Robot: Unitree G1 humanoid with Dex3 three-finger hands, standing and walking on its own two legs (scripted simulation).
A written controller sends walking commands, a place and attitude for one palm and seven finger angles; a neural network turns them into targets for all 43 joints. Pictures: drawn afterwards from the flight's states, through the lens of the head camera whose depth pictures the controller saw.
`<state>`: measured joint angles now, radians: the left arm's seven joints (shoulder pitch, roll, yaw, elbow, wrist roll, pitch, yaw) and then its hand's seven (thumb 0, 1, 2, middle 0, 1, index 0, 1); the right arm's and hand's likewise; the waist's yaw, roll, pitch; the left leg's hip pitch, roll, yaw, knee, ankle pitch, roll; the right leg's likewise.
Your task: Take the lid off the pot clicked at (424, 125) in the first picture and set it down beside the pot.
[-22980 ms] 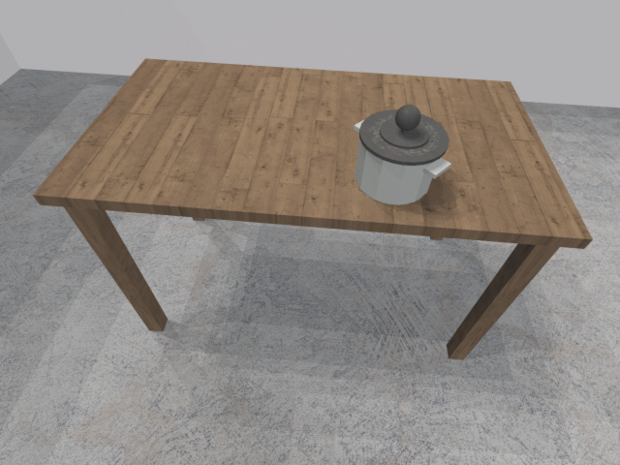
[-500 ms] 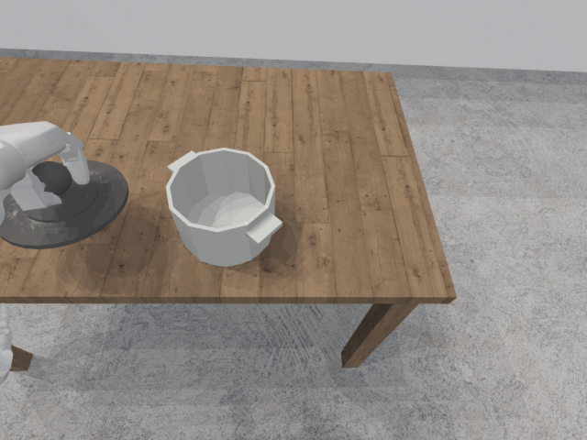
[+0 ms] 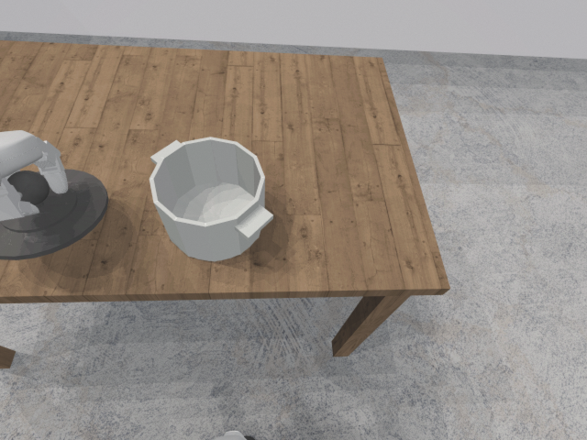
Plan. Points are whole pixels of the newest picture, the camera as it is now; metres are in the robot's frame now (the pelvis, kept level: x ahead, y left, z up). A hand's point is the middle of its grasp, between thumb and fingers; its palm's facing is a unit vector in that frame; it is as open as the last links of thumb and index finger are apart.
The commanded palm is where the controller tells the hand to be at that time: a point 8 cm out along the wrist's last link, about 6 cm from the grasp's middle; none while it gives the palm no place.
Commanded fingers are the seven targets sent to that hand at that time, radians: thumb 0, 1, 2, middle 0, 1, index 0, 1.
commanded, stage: lower the lid onto the table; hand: left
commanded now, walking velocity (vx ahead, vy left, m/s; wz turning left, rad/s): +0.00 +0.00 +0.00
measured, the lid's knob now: (27, 188) +0.44 +0.37 +0.04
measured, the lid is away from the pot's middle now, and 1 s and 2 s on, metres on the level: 0.24 0.24 0.26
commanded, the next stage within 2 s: open the fingers wide in 1.04 s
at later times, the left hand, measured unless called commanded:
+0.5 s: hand (35, 207) +0.41 +0.35 +0.03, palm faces -0.52 -0.10 -0.85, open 7.1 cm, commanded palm +0.46 +0.36 +0.09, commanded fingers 0.00 0.66 1.01 -0.83 -1.01 -0.88 -1.02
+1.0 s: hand (39, 213) +0.42 +0.37 +0.00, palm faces -0.52 -0.10 -0.85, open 7.1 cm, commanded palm +0.48 +0.36 +0.05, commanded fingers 0.00 0.66 1.01 -0.83 -1.01 -0.88 -1.02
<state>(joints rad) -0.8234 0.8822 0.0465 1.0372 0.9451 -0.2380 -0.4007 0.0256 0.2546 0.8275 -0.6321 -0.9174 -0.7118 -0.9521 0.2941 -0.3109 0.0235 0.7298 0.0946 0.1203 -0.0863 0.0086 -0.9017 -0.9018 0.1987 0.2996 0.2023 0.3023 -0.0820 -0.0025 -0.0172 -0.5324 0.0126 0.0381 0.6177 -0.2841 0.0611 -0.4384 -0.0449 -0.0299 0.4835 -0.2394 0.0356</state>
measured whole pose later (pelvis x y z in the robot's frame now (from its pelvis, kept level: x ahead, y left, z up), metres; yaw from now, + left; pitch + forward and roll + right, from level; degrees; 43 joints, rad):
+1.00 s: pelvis -0.01 +0.02 -0.02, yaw -1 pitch +16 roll -4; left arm -0.85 0.88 0.03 1.12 1.00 -0.29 -0.29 0.03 0.24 0.83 -0.64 -0.93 -0.73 -0.96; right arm 0.33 -0.31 0.04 0.72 0.08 0.12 -0.09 0.01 -0.90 -0.90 0.20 0.30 0.20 0.30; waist -0.12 0.00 -0.05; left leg -0.72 0.01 0.05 0.76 -0.33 0.09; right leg -0.62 -0.04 -0.01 0.61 -0.27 0.01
